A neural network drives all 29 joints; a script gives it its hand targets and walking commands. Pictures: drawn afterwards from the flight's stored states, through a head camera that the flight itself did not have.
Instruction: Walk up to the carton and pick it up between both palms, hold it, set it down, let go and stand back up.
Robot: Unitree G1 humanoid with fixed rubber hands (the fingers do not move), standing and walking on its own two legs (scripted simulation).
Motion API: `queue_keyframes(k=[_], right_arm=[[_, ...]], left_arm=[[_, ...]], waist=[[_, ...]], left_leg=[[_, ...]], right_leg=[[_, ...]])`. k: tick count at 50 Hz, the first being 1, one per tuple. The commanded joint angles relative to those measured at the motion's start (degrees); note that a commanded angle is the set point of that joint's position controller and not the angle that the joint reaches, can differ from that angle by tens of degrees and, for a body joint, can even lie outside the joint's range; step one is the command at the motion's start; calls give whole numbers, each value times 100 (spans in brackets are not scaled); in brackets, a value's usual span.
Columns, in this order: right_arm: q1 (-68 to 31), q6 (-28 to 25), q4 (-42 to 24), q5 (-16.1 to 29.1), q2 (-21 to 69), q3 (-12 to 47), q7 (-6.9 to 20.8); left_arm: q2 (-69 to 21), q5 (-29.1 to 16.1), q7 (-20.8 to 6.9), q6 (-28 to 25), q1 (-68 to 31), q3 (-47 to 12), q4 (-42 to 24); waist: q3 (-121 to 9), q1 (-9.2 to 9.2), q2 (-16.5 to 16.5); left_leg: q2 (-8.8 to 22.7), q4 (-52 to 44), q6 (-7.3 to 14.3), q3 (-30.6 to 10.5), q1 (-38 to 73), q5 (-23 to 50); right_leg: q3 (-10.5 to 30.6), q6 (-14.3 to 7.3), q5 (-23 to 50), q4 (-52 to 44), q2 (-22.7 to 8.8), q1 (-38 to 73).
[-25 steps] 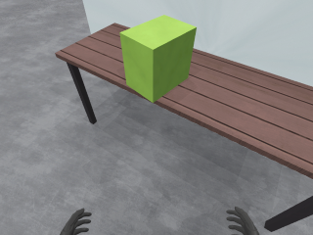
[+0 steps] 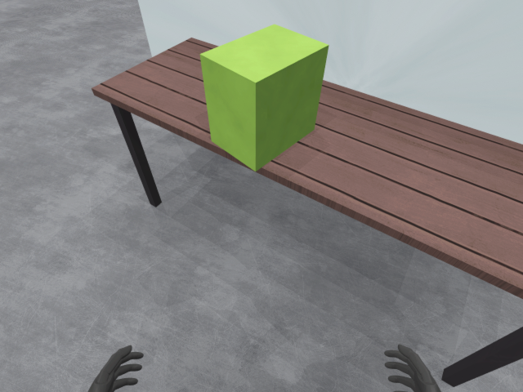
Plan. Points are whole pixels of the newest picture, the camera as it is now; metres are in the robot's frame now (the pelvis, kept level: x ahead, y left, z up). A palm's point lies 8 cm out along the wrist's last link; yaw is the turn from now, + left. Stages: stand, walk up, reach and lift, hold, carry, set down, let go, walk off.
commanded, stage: stand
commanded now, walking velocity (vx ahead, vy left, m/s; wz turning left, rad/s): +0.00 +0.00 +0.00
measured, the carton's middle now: (265, 97) +0.81 +0.01 +0.01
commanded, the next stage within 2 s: none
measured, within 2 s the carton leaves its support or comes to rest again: neither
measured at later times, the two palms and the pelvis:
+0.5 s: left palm out of the picture +0.13 +0.24 -0.09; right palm out of the picture +0.14 -0.24 -0.09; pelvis +0.00 +0.00 +0.00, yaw +0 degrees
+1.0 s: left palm out of the picture +0.13 +0.28 -0.09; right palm out of the picture +0.13 -0.27 -0.09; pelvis +0.00 +0.00 +0.00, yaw +0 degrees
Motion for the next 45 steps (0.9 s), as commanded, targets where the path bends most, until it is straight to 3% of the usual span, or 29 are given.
queue_keyframes(k=[1,20,25,45], right_arm=[[-260,-137,-239,-161,-961,-321,-21],[-174,-54,-183,-152,-808,-285,-27],[-259,-276,-107,-203,-1561,-527,-106],[-325,-357,267,-143,-1701,-448,-50]], left_arm=[[817,124,40,-150,-315,212,-376],[668,111,29,-79,-260,166,-303],[1358,170,100,-277,-379,429,-248],[1590,80,36,-336,-502,390,284]], waist=[[-431,6,-143],[-463,-2,-184],[-472,-6,-118],[-575,32,-168]], left_leg=[[352,-750,305,-388,168,1395],[355,-831,266,-381,282,1595],[474,-674,408,-438,315,1718],[513,-644,465,-526,340,2017]], right_leg=[[404,-274,1462,-673,-336,33],[408,-230,1653,-773,-347,89],[467,-348,1736,-625,-478,130],[561,-395,2163,-638,-543,355]])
